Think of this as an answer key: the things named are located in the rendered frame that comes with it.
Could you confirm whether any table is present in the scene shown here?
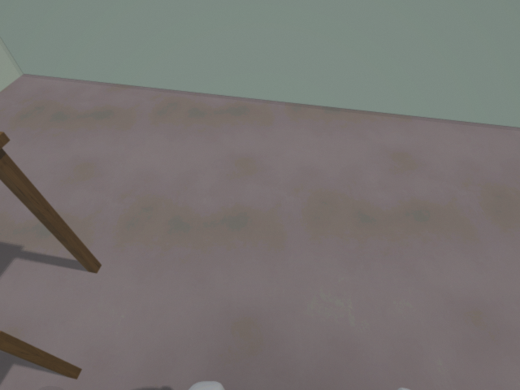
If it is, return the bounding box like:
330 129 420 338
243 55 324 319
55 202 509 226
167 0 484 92
0 132 102 273

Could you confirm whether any chair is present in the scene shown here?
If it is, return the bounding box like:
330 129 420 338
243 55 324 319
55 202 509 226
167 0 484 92
0 331 82 379

